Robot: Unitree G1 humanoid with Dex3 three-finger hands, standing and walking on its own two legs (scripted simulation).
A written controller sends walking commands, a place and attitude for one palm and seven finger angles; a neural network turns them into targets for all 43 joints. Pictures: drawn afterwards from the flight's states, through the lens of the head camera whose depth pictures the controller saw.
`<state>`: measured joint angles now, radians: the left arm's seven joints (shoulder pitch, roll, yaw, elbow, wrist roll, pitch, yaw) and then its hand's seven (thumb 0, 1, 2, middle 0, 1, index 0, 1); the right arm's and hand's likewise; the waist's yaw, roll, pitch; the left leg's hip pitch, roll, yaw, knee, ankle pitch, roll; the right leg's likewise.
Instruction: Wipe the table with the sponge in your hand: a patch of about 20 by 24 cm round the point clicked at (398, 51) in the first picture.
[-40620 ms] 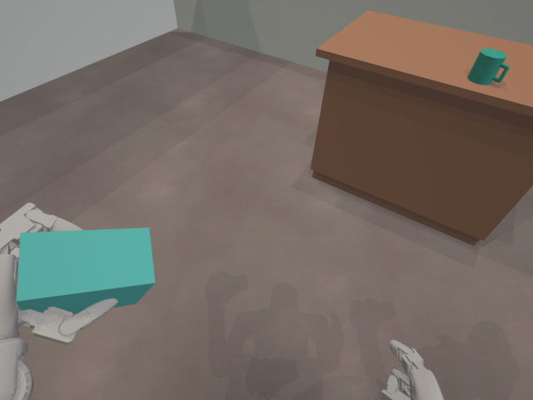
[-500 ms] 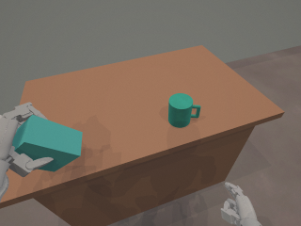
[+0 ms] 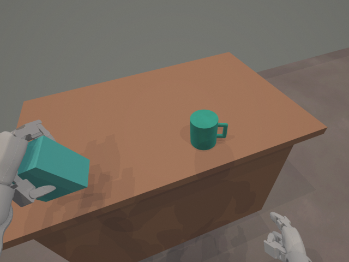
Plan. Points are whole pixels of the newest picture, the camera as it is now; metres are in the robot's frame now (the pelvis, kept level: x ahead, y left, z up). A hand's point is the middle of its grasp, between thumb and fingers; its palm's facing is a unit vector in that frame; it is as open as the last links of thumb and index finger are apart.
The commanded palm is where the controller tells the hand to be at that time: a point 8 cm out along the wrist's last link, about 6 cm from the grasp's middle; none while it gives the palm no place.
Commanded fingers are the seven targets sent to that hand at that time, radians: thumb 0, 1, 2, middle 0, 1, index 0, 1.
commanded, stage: turn the palm down, sponge in hand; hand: left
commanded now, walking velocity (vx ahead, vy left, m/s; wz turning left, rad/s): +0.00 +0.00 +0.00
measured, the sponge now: (53, 174) +0.24 +0.28 +0.13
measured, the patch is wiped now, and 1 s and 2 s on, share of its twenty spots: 0.00 0.00 0.00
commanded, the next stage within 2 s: move the sponge above the wiping area in 1.08 s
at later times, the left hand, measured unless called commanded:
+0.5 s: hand (13, 164) +0.22 +0.33 +0.18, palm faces +0.19 -0.13 -0.97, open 10.1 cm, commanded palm +0.18 +0.31 +0.24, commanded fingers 0.00 0.10 1.30 -1.20 -1.60 -1.20 -1.60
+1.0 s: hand (11, 166) +0.22 +0.33 +0.17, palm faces +0.14 -0.07 -0.99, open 10.1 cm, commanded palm +0.18 +0.32 +0.24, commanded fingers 0.00 0.10 1.30 -1.20 -1.60 -1.20 -1.60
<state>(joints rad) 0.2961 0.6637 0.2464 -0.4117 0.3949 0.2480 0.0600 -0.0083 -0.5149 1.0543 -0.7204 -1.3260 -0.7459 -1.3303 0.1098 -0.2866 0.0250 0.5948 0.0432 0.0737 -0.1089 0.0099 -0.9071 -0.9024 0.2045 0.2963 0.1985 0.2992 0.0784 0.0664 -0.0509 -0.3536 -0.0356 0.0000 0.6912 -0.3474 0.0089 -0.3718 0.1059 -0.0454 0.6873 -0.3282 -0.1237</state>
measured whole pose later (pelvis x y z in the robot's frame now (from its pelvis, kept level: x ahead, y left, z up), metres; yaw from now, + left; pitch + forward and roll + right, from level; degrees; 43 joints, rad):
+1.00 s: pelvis -0.02 +0.04 +0.02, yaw +0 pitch -5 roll +1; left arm 0.06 0.58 -0.04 -0.30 0.85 0.52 -0.08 -0.01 -0.52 1.06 -0.72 -1.33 -0.74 -1.33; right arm -0.05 -0.27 0.09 0.66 0.05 0.09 -0.06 0.01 -0.91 -0.90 0.21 0.30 0.20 0.30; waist 0.14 0.10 0.02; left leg -0.14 -0.08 0.02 0.41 -0.19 0.07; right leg -0.17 0.06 0.00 0.44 -0.19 -0.07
